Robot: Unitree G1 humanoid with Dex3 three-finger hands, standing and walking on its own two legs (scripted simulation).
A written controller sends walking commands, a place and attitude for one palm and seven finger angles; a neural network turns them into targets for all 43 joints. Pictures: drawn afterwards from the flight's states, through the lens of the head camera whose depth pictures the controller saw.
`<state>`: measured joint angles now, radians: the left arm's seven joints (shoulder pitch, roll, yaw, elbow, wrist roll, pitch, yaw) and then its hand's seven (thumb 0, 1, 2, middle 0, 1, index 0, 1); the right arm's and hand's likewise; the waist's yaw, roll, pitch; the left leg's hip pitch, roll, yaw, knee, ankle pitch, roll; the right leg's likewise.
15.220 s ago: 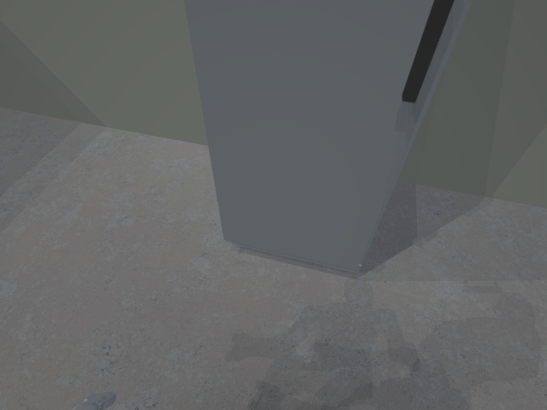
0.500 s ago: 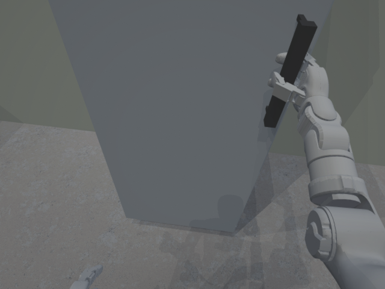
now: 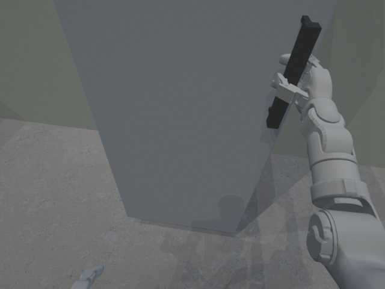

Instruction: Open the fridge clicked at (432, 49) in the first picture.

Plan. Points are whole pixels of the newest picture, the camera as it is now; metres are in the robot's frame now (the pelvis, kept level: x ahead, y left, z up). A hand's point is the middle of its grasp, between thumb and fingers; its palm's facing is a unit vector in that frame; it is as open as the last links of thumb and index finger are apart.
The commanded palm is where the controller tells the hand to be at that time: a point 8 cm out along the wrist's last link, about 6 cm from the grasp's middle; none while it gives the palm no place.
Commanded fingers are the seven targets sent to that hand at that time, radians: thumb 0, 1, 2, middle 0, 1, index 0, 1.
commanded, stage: grip the handle and tug to test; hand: right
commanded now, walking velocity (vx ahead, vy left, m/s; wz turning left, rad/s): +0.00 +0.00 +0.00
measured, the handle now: (287, 77) +0.51 -0.15 +0.22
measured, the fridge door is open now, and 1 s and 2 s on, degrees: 0 16 45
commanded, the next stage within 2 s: pull the door a little, standing still in 0.10 s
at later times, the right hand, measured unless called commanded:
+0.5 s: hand (282, 88) +0.45 -0.13 +0.23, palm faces +0.07 +1.00 +0.01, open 6.2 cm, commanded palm +0.39 -0.17 +0.22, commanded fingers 0.00 -0.90 -0.90 0.45 1.40 0.45 1.40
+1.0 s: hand (274, 137) +0.33 -0.10 +0.21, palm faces +0.02 +0.98 -0.18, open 7.6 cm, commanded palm +0.29 -0.15 +0.22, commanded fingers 0.00 -0.90 -0.90 0.45 1.40 0.45 1.40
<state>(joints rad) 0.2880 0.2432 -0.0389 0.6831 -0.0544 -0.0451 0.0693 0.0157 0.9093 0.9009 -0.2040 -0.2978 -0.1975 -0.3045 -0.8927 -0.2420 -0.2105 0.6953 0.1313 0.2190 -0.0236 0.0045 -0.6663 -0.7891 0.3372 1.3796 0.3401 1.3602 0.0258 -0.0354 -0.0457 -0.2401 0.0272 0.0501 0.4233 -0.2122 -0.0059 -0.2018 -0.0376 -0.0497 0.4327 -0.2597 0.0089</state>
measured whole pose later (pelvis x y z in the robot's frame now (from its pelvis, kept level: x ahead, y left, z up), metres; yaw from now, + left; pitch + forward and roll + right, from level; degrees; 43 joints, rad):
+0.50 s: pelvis +0.03 +0.00 +0.00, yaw +1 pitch +2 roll +0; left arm 0.21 0.24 -0.04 0.62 -0.05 0.02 0.05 0.02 0.91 0.90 -0.20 -0.30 -0.20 -0.30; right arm -0.71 -0.20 -0.21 0.37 0.14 0.37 -0.04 0.00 -0.68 -0.77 0.31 1.39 0.31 1.36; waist 0.01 -0.05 -0.06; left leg -0.19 0.02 0.04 0.40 -0.24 -0.01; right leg -0.15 -0.04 -0.06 0.40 -0.28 0.01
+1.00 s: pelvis +0.02 +0.01 +0.00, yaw -1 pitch +2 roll +0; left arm 0.09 0.20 -0.04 0.51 0.01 0.11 0.05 0.02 0.91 0.90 -0.20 -0.30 -0.20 -0.30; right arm -0.11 -0.21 0.00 -0.37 0.07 0.07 -0.08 -0.09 -0.57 -0.70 0.40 1.39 0.17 1.24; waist 0.01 -0.06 0.01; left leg -0.23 0.03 0.07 0.46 -0.25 0.00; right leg -0.19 -0.04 -0.02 0.45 -0.27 0.02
